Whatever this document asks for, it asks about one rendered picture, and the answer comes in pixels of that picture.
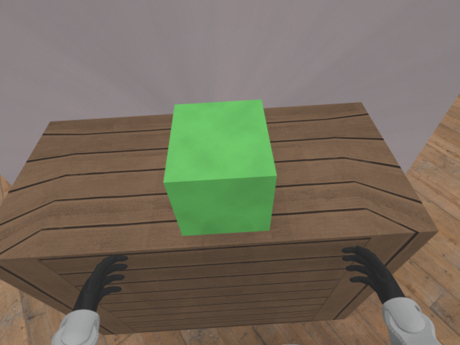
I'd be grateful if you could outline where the robot left forearm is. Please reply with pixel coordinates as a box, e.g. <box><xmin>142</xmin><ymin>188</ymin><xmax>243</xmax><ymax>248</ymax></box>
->
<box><xmin>52</xmin><ymin>310</ymin><xmax>100</xmax><ymax>345</ymax></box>

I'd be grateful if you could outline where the carton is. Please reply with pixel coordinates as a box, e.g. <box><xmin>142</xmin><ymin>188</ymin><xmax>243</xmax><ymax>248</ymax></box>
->
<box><xmin>163</xmin><ymin>99</ymin><xmax>277</xmax><ymax>236</ymax></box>

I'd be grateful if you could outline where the robot right forearm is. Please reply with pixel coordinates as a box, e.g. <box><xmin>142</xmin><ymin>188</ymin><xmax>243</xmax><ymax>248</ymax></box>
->
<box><xmin>382</xmin><ymin>297</ymin><xmax>441</xmax><ymax>345</ymax></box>

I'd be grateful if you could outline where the robot left hand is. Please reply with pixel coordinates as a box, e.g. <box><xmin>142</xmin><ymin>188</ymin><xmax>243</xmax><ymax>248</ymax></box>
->
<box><xmin>73</xmin><ymin>254</ymin><xmax>128</xmax><ymax>312</ymax></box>

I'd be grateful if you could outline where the robot right hand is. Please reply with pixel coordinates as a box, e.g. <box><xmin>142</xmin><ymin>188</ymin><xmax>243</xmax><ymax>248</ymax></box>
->
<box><xmin>342</xmin><ymin>246</ymin><xmax>405</xmax><ymax>304</ymax></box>

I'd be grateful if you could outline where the pedestal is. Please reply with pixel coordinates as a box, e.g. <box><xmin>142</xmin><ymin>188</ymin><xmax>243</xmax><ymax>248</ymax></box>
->
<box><xmin>0</xmin><ymin>102</ymin><xmax>439</xmax><ymax>335</ymax></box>

